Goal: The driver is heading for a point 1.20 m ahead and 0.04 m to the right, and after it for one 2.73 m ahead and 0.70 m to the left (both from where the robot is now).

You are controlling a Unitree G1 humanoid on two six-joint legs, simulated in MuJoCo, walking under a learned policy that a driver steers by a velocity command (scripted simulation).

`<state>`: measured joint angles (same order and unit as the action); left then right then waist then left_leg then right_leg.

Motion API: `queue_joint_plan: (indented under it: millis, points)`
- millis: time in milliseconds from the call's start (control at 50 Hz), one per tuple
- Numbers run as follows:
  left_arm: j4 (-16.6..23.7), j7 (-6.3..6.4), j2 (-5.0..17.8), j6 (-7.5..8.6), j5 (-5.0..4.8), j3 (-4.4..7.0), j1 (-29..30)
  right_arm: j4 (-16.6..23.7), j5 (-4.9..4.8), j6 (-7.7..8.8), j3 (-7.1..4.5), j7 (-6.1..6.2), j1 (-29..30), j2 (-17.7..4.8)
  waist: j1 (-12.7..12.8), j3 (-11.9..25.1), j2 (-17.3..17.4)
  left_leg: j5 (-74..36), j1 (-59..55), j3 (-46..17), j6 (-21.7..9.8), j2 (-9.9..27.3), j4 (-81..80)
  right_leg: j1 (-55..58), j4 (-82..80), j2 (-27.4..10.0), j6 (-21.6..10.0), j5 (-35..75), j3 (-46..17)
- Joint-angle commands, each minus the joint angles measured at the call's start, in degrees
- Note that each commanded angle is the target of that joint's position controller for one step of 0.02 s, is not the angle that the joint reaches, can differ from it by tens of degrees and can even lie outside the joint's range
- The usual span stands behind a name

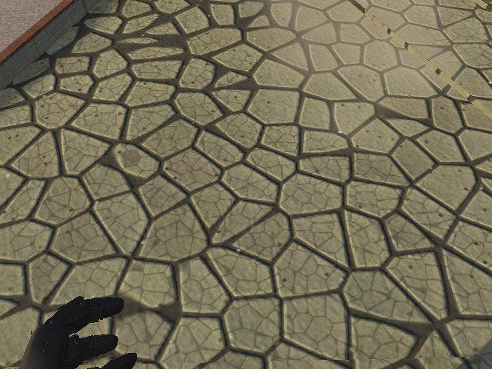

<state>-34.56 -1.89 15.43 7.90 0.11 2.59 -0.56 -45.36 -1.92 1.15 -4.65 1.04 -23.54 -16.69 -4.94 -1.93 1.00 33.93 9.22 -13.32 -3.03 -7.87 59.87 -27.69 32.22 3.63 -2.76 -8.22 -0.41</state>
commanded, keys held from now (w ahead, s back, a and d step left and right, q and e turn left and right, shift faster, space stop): w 0.34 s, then no key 0.66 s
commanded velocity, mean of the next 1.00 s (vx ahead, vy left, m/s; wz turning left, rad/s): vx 0.28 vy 0.00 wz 0.13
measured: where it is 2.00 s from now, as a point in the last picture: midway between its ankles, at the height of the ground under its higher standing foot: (219, 242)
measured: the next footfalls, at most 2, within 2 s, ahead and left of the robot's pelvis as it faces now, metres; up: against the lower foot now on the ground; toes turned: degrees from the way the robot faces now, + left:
left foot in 0.44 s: +0.40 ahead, +0.16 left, +0.00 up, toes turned +5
right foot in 0.80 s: +0.43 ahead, -0.08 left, +0.00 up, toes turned +5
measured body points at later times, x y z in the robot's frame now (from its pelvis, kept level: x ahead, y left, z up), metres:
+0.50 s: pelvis +0.26 +0.04 +0.01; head +0.31 +0.05 +0.45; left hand +0.24 +0.32 -0.12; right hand +0.53 -0.16 -0.06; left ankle +0.36 +0.15 -0.72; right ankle +0.11 -0.10 -0.68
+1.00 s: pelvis +0.37 +0.03 +0.02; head +0.37 +0.02 +0.47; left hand +0.47 +0.29 -0.09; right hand +0.49 -0.21 -0.12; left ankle +0.36 +0.15 -0.72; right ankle +0.39 -0.09 -0.72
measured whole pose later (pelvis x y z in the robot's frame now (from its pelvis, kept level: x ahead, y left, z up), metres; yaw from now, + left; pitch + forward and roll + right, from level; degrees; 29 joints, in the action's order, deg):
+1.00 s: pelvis +0.37 +0.03 +0.02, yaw +5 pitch -1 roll +1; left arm -47.2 0.6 13.3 0.7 0.7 0.6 -9.9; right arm -51.1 0.8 -0.2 -1.5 1.0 -10.4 -13.6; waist -0.3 -0.7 0.5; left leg 14.0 12.7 0.8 0.3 -0.4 27.2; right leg -15.0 30.3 -1.3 0.2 -14.8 -0.5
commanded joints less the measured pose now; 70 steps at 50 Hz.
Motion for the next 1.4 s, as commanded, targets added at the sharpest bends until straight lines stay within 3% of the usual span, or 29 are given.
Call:
queue_joint_plan:
  millis: [20,40,60,140,200,280,380,440,460,480,500,520,560,620,780,820,840,900,1000,1040,1120,1160,1200,1220,1240,1260,1300,1340,1400]
  points:
    - [-0.7,0.59,6.5,-1.26,-0.32,2.91,-17.9,6.2,-1.10,0.97,-0.68,0.06,1.3,-8.5,10.7,13.2,-5.4,-7.2,35.4,2.0,3.2,6.2,23.1,43.0,-13.2,-25.1,-12.2,-15.0,-36.7]
    - [-0.8,0.58,6.2,-1.54,0.40,2.31,-13.8,7.5,-0.22,0.82,-0.75,0.26,6.0,-8.1,8.9,5.6,-0.5,-10.6,33.5,3.8,3.4,7.9,20.3,31.5,-15.4,-22.5,-10.8,-8.8,-30.4]
    - [-1.4,0.54,5.9,-1.44,0.84,2.06,-11.8,8.6,0.76,0.83,-0.91,0.33,7.7,-7.3,7.1,2.5,-1.4,-12.6,31.6,3.7,3.3,9.5,16.9,24.5,-16.3,-20.9,-11.0,-2.2,-26.4]
    - [-4.7,0.20,5.8,-0.22,0.15,2.00,-11.9,8.0,1.17,0.71,-0.08,-0.12,6.1,-2.9,3.7,1.8,-5.1,-16.4,27.4,5.4,3.0,12.6,5.7,17.8,-20.6,-17.0,-10.9,10.3,-15.4]
    - [-6.8,0.71,7.8,-0.85,-0.53,2.47,-13.3,9.4,1.99,1.54,1.04,-0.60,11.6,-1.4,5.0,1.3,-3.8,-25.6,28.0,8.0,3.8,14.0,-7.3,19.0,-22.2,-15.5,-10.7,17.0,-9.2]
    - [-9.3,1.14,9.8,-2.05,-1.45,2.58,-17.4,11.3,1.34,2.95,2.00,-1.97,20.6,-0.6,8.8,0.1,-3.7,-37.9,23.3,11.5,3.7,12.0,-22.7,19.8,-22.6,-13.3,-8.5,15.2,-4.1]
    - [-12.6,1.27,10.9,-3.63,-1.39,2.54,-21.9,14.1,1.22,3.85,1.47,-3.35,26.6,-2.5,9.5,-1.3,-5.2,-34.0,22.4,12.2,1.0,9.7,-30.1,28.2,-17.1,-16.4,-7.0,23.2,-4.8]
    - [-11.8,2.11,11.0,-4.08,-1.37,2.10,-19.1,10.0,2.70,4.48,-0.72,-3.19,12.6,-7.3,1.2,8.2,-5.4,-43.7,0.3,13.8,-3.3,7.4,-35.1,25.1,0.7,-11.8,-2.4,38.6,-1.2]
    - [-9.7,2.18,8.3,-3.36,0.34,0.88,-19.7,8.7,4.04,4.28,-1.65,-2.40,4.7,-12.2,-0.5,16.6,1.6,-68.0,-18.8,3.0,-8.4,19.2,-29.1,11.7,16.8,-8.2,0.8,20.5,0.4]
    - [-11.0,1.38,2.9,-2.97,0.46,-1.24,-29.4,8.5,3.66,3.29,-1.38,-2.21,3.9,-12.6,2.4,26.2,13.9,-77.7,-34.1,-14.8,-19.3,33.4,-28.9,-4.8,35.6,-1.0,4.3,-28.9,-0.7]
    - [-12.6,1.06,9.4,-3.06,-0.98,0.41,-27.3,8.3,2.52,2.35,-0.60,-2.45,2.3,-8.3,-0.5,27.8,7.6,-72.6,-31.7,-14.3,-18.3,30.7,-30.3,-6.9,39.7,-2.9,4.2,-31.8,-7.0]
    - [-10.4,1.14,10.5,-3.39,-2.08,0.86,-21.2,8.3,1.91,2.04,0.07,-2.52,6.7,-6.8,0.2,19.4,6.2,-71.2,-25.2,-7.4,-15.8,27.8,-32.3,-10.5,39.3,-5.2,4.4,-28.8,-5.5]
    - [-9.7,2.09,8.8,-4.82,-0.78,0.83,-17.3,8.3,1.63,1.94,1.04,-2.65,13.9,-4.0,3.8,10.6,1.4,-65.1,-10.1,-1.6,-12.6,23.5,-37.2,-7.7,32.3,-8.5,5.7,-22.5,-3.5]
    - [-10.5,2.95,4.5,-7.33,-0.26,-0.06,-20.8,7.5,3.26,2.24,0.89,-2.89,20.2,-4.3,8.9,8.8,4.8,-62.0,7.1,5.3,-11.7,20.1,-42.3,7.7,20.6,-8.6,7.3,-16.5,-1.5]
    - [-9.7,2.97,5.3,-8.25,1.40,0.17,-15.5,1.7,2.45,1.63,1.91,-2.06,19.1,-3.0,8.4,6.9,3.8,-28.6,12.4,8.0,-5.9,15.7,-40.8,21.1,-2.0,-6.8,3.2,3.4,-0.7]
    - [-7.9,3.37,11.3,-8.26,1.28,1.28,-11.4,0.0,3.03,1.38,2.16,-1.87,11.4,-2.0,3.0,3.9,-7.4,-13.2,12.6,11.3,0.1,8.4,-36.1,19.1,-7.6,-13.2,-1.1,9.7,-7.0]
    - [-7.7,3.29,9.2,-8.29,0.72,0.92,-8.3,-0.6,3.12,0.94,2.51,-1.35,10.2,-1.2,2.0,4.2,-11.2,-15.2,7.2,13.2,1.8,7.4,-35.6,13.1,-10.2,-13.1,-2.6,-3.2,-7.5]
    - [-8.2,2.50,5.3,-7.33,1.10,-0.18,-7.2,-1.4,2.80,-0.90,1.80,0.06,14.1,-3.3,4.1,0.8,-7.5,-21.2,3.2,12.5,2.1,8.4,-35.2,8.0,-11.7,-9.3,0.7,-9.5,-5.8]
    - [-10.5,2.75,5.5,-6.16,0.38,-0.18,-9.2,-4.0,2.39,-0.67,1.56,0.33,13.4,-3.3,5.1,4.0,-3.5,-28.9,1.7,11.5,2.0,9.6,-35.7,14.6,-7.8,-8.0,1.0,4.7,-3.8]
    - [-11.9,2.91,6.3,-6.55,-0.04,0.24,-10.7,-5.7,1.90,-0.77,1.34,0.33,12.1,-3.1,5.3,4.9,-3.5,-19.2,2.4,13.9,1.9,7.6,-34.2,15.7,-8.3,-7.2,-0.3,-6.0,-3.4]
    - [-12.9,2.79,9.1,-6.23,-1.05,1.52,-13.2,-5.8,1.22,0.61,1.12,-0.19,13.5,-1.6,6.2,-2.1,-9.0,-9.5,12.9,16.7,0.4,6.1,-25.0,14.3,-17.0,-15.7,-7.0,-30.9,-16.9]
    - [-13.3,2.72,9.4,-5.10,-1.37,1.92,-13.1,-5.9,0.79,2.31,1.00,-0.80,13.7,-1.6,5.6,-3.4,-10.1,-11.6,12.8,15.0,-1.5,7.9,-25.0,14.2,-18.3,-19.2,-9.4,-27.1,-21.6]
    - [-12.3,2.45,8.5,-4.60,-1.66,1.88,-8.8,-8.5,0.70,3.39,0.70,-1.41,8.5,-1.8,2.2,-1.5,-8.7,-14.7,3.2,14.2,-3.4,8.3,-31.6,10.5,-14.8,-16.4,-7.3,-18.8,-16.4]
    - [-10.6,2.35,6.3,-4.35,-1.83,1.31,-4.7,-10.8,0.65,3.72,0.08,-1.53,4.0,-3.5,0.1,-1.3,-4.2,-13.8,-0.6,10.5,-4.6,10.3,-35.6,7.7,-8.7,-12.0,-4.5,-13.2,-9.7]
    - [-9.0,2.20,3.3,-3.63,-1.74,0.60,-2.8,-12.9,0.14,3.94,-1.10,-1.33,-0.4,-7.3,-0.1,-1.0,5.8,-12.5,-8.4,0.1,-7.3,15.8,-41.1,-0.1,4.0,-4.6,-0.4,-9.5,0.0]
    - [-7.9,2.24,3.8,-2.59,-1.35,0.62,-1.8,-13.1,0.06,4.02,-1.87,-1.43,-3.2,-10.3,-1.5,-1.2,13.0,-18.6,-16.8,-13.1,-11.6,24.0,-45.9,-10.9,14.0,-1.7,1.7,-12.7,3.2]
    - [-7.8,1.90,5.9,-1.72,-2.45,1.29,-1.6,-12.7,1.65,5.06,-0.61,-1.68,-3.6,-6.4,-1.0,-1.7,6.4,-27.9,-22.8,-15.7,-13.9,27.9,-45.5,-22.8,28.3,-5.5,0.5,-21.3,-3.0]
    - [-8.1,1.07,5.0,-1.67,-2.22,1.12,-1.3,-12.2,1.07,5.12,0.09,-1.66,-1.9,-5.1,0.3,-1.8,3.4,-32.2,-23.5,-8.8,-11.3,26.6,-46.6,-25.5,27.2,-8.7,-0.4,-14.0,-2.9]
    - [-7.6,-0.28,3.3,-1.78,-1.57,1.05,0.9,-11.9,1.29,4.11,1.02,-0.79,-0.4,-3.6,1.2,-2.1,4.2,-36.0,-16.7,0.6,-8.4,21.7,-49.9,-18.2,17.1,-9.0,1.7,-2.3,-0.5]
Keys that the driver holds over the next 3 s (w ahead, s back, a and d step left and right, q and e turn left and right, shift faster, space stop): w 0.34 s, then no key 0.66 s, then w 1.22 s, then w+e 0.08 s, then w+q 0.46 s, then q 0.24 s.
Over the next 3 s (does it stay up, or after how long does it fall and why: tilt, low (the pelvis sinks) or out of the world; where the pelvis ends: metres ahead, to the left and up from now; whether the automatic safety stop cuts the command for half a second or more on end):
stays up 1.31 0.00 0.00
